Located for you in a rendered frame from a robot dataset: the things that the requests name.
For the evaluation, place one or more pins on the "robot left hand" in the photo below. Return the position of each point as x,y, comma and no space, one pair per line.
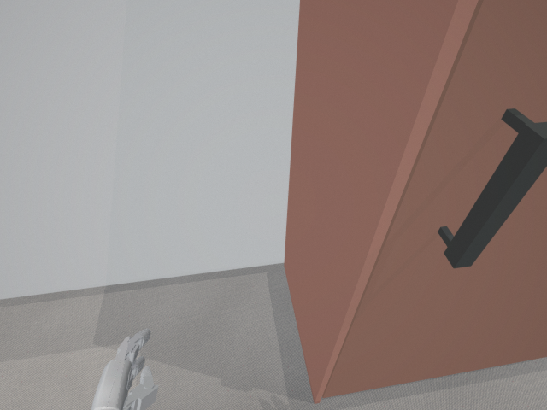
117,377

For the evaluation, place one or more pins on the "handle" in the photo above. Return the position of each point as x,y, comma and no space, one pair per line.
517,172

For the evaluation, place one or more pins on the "wardrobe door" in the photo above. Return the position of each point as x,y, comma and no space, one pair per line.
419,317

